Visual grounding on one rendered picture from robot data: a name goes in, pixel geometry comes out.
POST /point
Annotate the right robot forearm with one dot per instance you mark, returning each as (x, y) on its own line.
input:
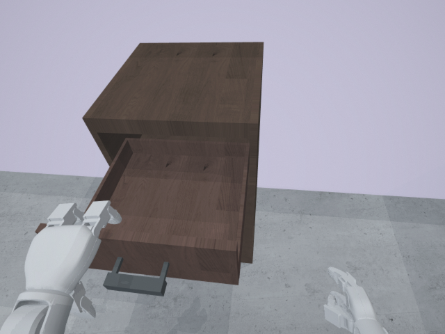
(368, 326)

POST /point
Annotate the drawer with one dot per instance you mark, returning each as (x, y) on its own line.
(181, 202)

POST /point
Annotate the left robot forearm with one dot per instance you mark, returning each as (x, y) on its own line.
(39, 311)

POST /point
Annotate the handle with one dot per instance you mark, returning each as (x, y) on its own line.
(136, 284)

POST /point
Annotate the cabinet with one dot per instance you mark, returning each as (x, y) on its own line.
(190, 91)

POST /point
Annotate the left robot hand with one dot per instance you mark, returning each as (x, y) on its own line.
(62, 252)

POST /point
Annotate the right robot hand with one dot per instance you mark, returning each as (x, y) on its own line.
(344, 311)

